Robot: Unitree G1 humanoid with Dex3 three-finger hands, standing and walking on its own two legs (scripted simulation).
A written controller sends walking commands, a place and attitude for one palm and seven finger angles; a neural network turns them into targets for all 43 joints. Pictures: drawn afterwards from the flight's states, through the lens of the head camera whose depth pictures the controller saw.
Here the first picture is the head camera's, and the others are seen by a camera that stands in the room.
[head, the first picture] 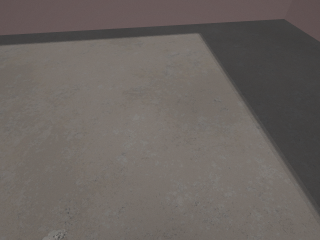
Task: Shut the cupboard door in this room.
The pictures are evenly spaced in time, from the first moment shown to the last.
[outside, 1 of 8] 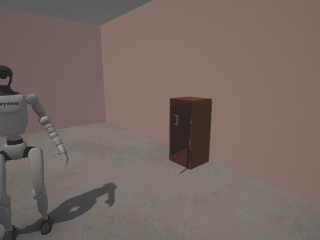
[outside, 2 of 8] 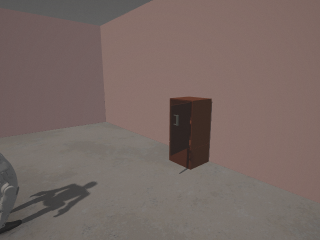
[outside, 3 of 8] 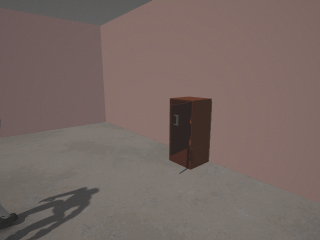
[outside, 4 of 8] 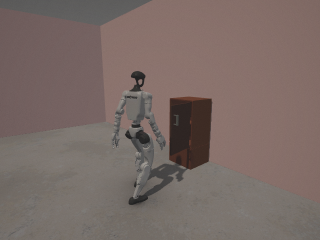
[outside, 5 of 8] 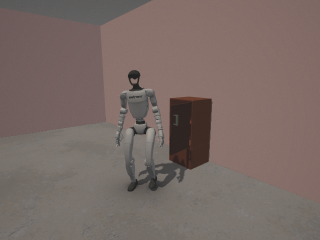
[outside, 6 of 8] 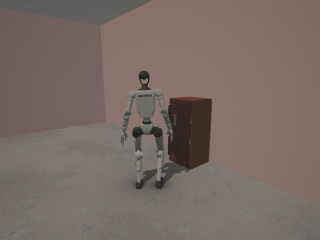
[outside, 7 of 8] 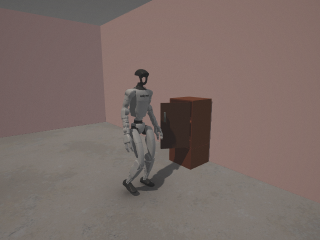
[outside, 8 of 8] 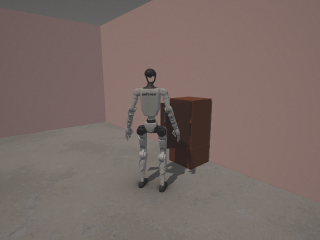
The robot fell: no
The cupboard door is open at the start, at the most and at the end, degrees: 98 98 59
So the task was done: no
